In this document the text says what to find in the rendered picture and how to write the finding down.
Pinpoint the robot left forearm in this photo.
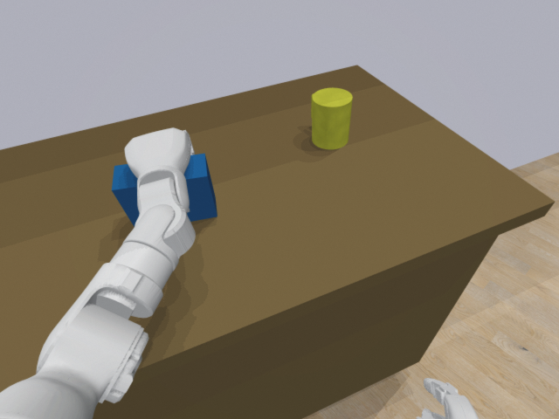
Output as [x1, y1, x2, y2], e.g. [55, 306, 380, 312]
[36, 166, 196, 374]

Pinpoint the sponge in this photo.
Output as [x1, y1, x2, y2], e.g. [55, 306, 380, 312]
[112, 154, 217, 226]

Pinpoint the robot left hand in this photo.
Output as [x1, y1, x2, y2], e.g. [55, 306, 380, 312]
[125, 127, 195, 213]

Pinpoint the table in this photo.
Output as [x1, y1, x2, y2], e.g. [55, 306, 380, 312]
[0, 65, 555, 419]

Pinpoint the robot right hand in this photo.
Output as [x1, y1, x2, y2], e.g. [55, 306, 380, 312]
[417, 378, 479, 419]

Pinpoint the robot left upper arm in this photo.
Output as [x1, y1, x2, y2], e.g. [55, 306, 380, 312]
[0, 302, 148, 419]

